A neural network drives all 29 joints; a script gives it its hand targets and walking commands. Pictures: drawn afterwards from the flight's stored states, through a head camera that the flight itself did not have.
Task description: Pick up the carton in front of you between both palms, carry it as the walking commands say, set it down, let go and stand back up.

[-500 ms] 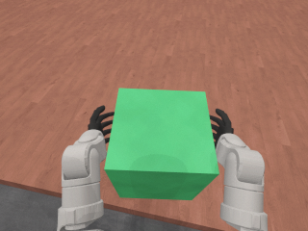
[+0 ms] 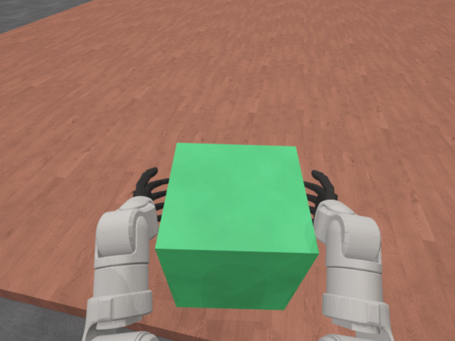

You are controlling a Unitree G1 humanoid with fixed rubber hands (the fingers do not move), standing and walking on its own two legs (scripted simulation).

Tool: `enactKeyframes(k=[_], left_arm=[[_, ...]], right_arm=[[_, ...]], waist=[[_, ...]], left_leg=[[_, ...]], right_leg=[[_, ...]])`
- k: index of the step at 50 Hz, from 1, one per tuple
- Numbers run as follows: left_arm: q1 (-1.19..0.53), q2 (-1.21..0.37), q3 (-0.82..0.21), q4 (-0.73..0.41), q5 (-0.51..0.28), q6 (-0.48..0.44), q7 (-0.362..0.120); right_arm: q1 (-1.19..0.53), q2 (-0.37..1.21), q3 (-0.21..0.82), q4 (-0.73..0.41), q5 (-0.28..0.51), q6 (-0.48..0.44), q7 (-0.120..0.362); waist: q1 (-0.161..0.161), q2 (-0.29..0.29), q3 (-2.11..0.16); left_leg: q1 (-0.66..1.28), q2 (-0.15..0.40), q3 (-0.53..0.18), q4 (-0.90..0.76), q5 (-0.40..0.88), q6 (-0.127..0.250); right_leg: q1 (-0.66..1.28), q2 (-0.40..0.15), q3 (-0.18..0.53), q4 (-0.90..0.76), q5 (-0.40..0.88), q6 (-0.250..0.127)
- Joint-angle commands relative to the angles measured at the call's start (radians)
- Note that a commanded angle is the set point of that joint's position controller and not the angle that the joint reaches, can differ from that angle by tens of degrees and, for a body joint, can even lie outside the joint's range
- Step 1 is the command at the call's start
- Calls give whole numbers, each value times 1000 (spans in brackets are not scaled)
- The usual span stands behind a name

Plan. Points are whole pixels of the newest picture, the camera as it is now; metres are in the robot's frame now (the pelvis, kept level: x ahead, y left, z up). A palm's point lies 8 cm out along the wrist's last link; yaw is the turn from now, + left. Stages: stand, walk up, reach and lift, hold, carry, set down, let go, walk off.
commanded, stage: carry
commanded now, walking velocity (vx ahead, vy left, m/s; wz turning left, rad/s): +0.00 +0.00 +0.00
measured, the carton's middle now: (233, 230) +0.33 +0.00 +0.05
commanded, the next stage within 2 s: none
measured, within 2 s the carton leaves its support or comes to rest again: neither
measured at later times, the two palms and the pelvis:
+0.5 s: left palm (144, 219) +0.30 +0.14 +0.12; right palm (333, 222) +0.30 -0.16 +0.12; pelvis -0.03 +0.00 +0.00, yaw +0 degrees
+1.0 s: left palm (143, 226) +0.28 +0.14 +0.12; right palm (336, 230) +0.28 -0.16 +0.12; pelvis -0.04 +0.00 +0.00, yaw -1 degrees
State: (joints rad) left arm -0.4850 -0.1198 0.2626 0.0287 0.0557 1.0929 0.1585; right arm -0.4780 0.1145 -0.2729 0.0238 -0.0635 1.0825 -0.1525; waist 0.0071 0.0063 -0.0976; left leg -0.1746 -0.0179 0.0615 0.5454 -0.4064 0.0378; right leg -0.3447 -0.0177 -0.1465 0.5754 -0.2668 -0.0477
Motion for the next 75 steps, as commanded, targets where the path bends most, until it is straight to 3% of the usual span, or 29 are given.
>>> enactKeyframes(k=[1,14,28,75], left_arm=[[-590,-761,-570,-58,-165,-19,-15],[-591,-755,-569,-67,-161,-17,-14],[-603,-757,-562,-53,-161,-11,-15],[-622,-771,-561,-45,-164,-7,-17]], right_arm=[[-595,758,582,-60,178,-10,12],[-597,763,580,-53,182,-6,14],[-607,765,569,-37,176,1,14],[-624,775,563,-27,176,5,18]], waist=[[-5,4,-310],[-7,-4,-304],[-7,-8,-287],[-4,-8,-298]], left_leg=[[28,157,-100,-51,516,2],[-3,145,-101,-74,353,7],[-33,143,-105,-93,262,12],[-52,147,-112,-98,255,24]], right_leg=[[204,-132,132,-23,404,-22],[215,-138,152,-70,367,-28],[206,-139,163,-104,305,-27],[190,-138,163,-120,268,-21]])
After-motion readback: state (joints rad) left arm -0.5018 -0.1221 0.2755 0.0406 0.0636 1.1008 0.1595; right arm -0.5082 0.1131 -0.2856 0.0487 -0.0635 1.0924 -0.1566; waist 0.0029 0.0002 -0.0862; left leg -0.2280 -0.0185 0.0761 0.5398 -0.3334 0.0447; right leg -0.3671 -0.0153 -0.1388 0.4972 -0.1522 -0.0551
